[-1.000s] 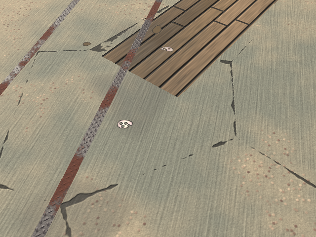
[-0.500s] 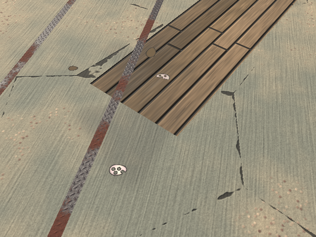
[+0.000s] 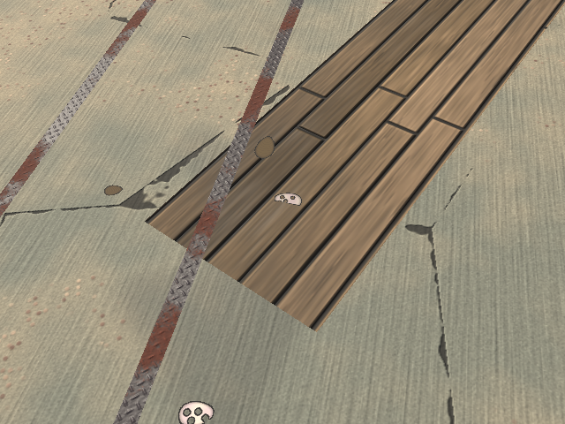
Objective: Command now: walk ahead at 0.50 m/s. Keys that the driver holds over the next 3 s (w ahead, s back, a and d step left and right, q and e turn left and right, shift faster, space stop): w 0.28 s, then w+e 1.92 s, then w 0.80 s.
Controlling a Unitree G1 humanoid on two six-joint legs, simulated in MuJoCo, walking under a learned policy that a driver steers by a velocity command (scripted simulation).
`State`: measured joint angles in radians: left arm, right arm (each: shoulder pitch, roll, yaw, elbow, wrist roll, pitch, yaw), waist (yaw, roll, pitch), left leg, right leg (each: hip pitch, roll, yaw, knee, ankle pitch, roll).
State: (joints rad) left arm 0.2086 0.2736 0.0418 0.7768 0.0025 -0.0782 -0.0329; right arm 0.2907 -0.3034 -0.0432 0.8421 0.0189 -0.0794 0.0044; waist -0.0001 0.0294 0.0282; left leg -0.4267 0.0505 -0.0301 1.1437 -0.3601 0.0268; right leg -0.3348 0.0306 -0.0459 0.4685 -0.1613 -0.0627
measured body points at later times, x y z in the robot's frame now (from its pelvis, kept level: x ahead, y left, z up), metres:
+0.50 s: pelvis +0.28 +0.05 -0.01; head +0.31 +0.06 +0.44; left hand +0.30 +0.33 -0.14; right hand +0.44 -0.21 -0.10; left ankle +0.35 +0.15 -0.74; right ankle +0.14 -0.08 -0.65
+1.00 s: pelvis +0.53 -0.04 -0.02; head +0.57 -0.06 +0.43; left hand +0.78 +0.16 -0.11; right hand +0.50 -0.33 -0.15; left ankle +0.42 +0.16 -0.65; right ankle +0.59 -0.13 -0.74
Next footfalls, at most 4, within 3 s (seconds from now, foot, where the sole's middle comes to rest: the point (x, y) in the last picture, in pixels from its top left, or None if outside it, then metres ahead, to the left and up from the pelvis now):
0.40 left None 0.39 0.15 -0.77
0.92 right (367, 360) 0.63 -0.15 -0.77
1.42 left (337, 244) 0.98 -0.10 -0.77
1.94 right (473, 238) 0.99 -0.48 -0.77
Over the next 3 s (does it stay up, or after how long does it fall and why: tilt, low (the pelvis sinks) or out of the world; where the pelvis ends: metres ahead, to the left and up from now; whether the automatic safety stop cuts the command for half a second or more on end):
stays up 1.22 -0.83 -0.01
